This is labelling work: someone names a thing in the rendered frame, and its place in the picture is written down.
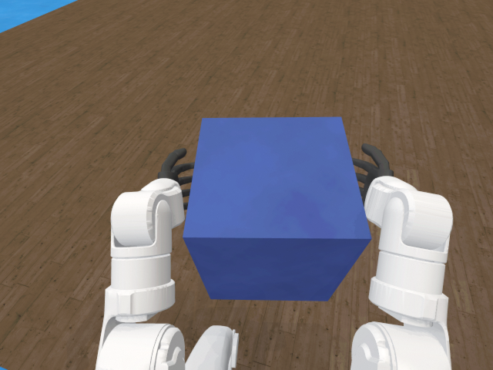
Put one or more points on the carton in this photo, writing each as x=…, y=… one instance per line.
x=275, y=211

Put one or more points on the right robot hand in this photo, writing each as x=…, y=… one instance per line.
x=382, y=169

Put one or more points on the right robot upper arm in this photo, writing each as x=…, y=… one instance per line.
x=381, y=346

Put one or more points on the left robot upper arm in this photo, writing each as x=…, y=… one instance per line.
x=143, y=347

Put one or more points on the right robot forearm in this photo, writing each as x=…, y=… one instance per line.
x=415, y=233

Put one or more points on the left robot forearm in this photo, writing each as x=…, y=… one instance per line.
x=141, y=243

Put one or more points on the left robot thigh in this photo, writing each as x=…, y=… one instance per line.
x=216, y=350

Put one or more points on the left robot hand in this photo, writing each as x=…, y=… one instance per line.
x=170, y=171

